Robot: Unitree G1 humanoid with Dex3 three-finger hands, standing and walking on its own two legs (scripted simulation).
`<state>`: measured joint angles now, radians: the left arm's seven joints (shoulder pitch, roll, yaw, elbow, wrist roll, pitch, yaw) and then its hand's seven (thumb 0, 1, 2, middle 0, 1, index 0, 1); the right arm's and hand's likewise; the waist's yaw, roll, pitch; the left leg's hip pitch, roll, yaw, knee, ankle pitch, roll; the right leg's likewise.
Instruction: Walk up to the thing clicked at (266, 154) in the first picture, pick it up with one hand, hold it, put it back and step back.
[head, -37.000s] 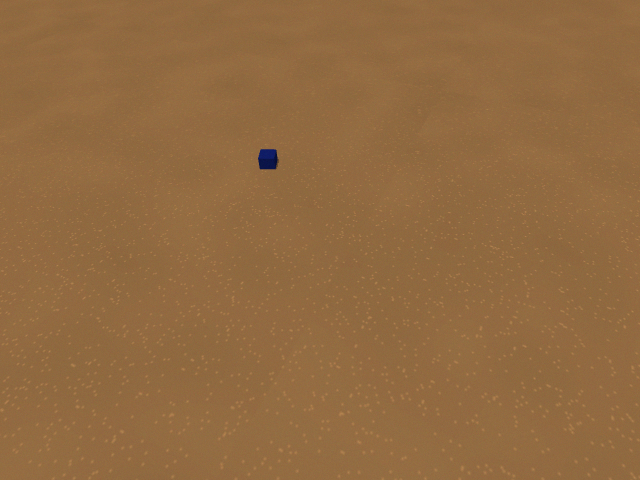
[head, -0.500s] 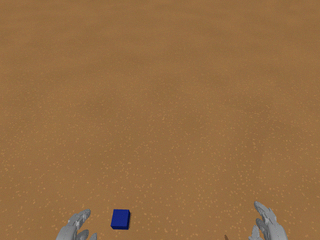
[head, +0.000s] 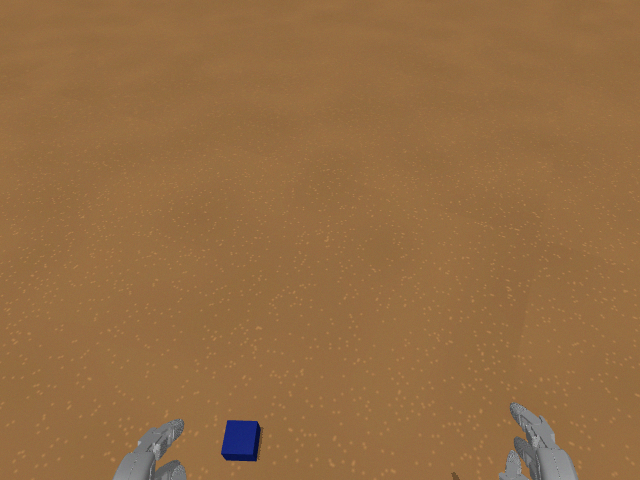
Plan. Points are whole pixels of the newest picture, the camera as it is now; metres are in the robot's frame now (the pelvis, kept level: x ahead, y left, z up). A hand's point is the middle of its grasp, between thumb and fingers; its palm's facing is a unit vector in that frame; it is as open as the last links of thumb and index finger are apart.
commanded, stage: stand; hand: left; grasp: from above
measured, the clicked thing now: (241, 440) +0.40 +0.25 -0.68
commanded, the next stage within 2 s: none
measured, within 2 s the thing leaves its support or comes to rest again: neither
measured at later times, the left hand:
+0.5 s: hand out of the picture +0.05 +0.25 -0.11, palm faces +0.04 -0.95 -0.31, open 7.4 cm
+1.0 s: hand out of the picture +0.02 +0.24 -0.10, palm faces +0.03 -0.94 -0.33, open 7.4 cm
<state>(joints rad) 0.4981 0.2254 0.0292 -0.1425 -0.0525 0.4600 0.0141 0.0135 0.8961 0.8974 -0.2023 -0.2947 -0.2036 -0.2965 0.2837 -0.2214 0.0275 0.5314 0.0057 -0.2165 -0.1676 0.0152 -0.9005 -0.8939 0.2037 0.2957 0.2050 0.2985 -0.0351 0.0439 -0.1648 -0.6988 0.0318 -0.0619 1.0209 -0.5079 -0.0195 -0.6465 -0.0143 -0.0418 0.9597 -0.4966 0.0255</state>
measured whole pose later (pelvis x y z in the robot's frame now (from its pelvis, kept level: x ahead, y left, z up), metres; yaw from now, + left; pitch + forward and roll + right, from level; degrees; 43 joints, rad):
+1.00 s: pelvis -0.02 +0.01 +0.07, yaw +0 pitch -4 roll +0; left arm 0.18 0.29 0.04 1.14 0.03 0.01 0.02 0.01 0.90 0.90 -0.20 -0.30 -0.21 -0.30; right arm 0.16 -0.29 -0.03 1.11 -0.03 0.00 -0.01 0.01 -0.91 -0.89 0.20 0.30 0.20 0.30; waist 0.01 0.01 0.06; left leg -0.12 -0.01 -0.02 0.38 -0.19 0.00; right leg -0.11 -0.05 -0.02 0.38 -0.21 0.04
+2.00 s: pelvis +0.00 -0.01 +0.07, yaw -1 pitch -3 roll +0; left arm 0.11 0.32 0.02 1.14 0.02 0.00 0.00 0.01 0.90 0.90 -0.21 -0.30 -0.21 -0.30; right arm 0.11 -0.33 -0.01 1.14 -0.02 -0.01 0.00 0.01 -0.91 -0.89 0.20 0.30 0.20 0.30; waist 0.00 0.01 0.06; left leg -0.10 0.02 -0.01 0.32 -0.18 -0.02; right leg -0.09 -0.03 -0.01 0.34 -0.20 0.02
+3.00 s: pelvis -0.07 +0.04 +0.05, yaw -2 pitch -1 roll -1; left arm 0.04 0.41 0.06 0.90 0.01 0.06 0.03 0.01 0.90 0.90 -0.20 -0.30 -0.20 -0.30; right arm 0.14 -0.35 -0.04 0.95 -0.03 0.03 -0.01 0.01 -0.90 -0.89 0.20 0.30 0.20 0.30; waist -0.02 -0.05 0.20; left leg -0.28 -0.02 0.01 0.59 -0.28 0.05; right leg -0.46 0.11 0.15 1.13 -0.54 -0.01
